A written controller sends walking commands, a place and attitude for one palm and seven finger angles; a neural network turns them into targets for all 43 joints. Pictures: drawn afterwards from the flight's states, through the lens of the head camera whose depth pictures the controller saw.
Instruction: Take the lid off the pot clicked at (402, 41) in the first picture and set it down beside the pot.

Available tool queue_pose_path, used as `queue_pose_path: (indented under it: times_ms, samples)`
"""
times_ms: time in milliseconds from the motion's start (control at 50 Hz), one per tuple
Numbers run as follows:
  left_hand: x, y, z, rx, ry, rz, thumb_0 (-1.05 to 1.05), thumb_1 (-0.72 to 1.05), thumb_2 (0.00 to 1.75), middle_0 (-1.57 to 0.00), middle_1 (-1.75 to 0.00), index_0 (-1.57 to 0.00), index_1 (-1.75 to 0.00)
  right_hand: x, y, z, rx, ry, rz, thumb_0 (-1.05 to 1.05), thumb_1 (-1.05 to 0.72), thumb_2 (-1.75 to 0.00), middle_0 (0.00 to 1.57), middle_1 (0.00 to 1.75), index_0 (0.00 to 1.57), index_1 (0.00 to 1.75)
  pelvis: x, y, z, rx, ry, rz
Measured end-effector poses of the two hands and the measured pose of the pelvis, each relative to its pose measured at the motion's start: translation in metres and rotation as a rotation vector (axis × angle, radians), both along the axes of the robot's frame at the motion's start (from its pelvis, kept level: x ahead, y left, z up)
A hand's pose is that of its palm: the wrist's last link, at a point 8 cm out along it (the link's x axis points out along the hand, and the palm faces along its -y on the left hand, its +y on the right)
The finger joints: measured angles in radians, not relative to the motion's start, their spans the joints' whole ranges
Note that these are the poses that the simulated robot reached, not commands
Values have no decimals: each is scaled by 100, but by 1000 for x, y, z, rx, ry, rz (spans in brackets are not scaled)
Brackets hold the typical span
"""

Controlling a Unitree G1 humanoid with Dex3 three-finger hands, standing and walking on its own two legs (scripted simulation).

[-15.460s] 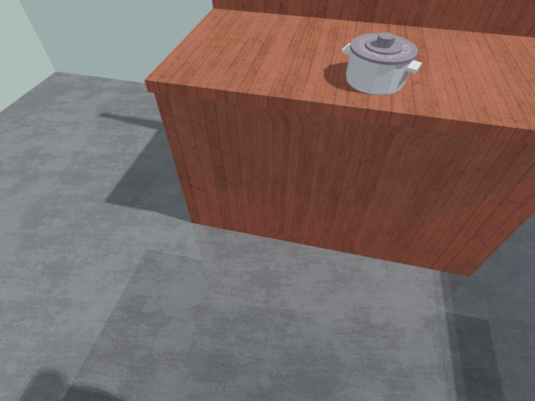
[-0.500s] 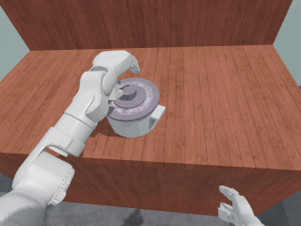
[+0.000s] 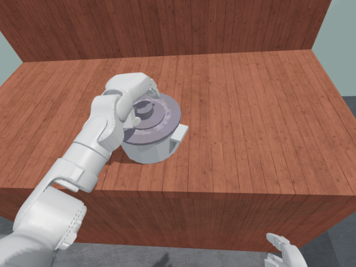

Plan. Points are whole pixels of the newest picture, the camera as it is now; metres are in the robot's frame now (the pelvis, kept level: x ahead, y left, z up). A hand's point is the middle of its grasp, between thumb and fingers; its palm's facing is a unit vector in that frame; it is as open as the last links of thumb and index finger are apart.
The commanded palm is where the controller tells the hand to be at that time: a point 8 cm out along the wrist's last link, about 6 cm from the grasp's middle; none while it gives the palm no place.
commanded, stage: lower the open fingers around the knob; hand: left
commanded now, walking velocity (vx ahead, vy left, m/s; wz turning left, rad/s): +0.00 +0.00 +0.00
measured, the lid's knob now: (144, 109) +0.47 +0.10 +0.10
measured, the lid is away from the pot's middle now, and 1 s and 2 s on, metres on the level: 0.00 0.00 0.00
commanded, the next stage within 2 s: close the fingers and squeeze the knob in 0.48 s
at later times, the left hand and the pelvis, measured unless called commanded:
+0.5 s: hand (139, 115) +0.42 +0.10 +0.12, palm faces -0.27 -0.04 -0.96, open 10.1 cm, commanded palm +0.40 +0.10 +0.19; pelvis +0.00 +0.00 +0.00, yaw +1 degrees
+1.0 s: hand (139, 116) +0.42 +0.10 +0.13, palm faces -0.27 -0.05 -0.96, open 9.3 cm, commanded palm +0.40 +0.10 +0.19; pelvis +0.00 +0.00 +0.00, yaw +1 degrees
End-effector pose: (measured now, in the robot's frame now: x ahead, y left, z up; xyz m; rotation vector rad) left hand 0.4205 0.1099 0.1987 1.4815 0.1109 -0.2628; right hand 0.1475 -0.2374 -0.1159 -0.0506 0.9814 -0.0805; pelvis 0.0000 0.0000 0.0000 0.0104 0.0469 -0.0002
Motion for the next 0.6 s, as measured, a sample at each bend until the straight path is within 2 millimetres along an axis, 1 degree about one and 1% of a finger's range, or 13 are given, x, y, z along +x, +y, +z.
queue_pose_path:
  times_ms: [140,280,420,600]
  samples:
    - [-3,-2,-12,14,22,-2,0,-34,153,-85,-9,-85,-9,7,2,1,-3,-8,10,1,-91,-90,20,30,19,30,-1,0,0,-1,1,7]
    - [-4,-2,-18,9,23,7,0,-34,153,-85,-9,-85,-9,15,8,3,12,-27,24,1,-91,-90,20,30,20,30,-1,0,-1,-1,5,8]
    - [-5,-5,-18,32,23,11,0,-34,153,-84,-8,-85,-9,17,11,2,20,-26,29,1,-91,-90,20,30,20,30,-2,0,-1,-2,5,12]
    - [-5,-8,-15,27,28,11,0,-34,153,-84,-8,-85,-9,11,10,-1,25,-12,24,1,-91,-90,20,30,20,30,-1,0,-1,-1,0,14]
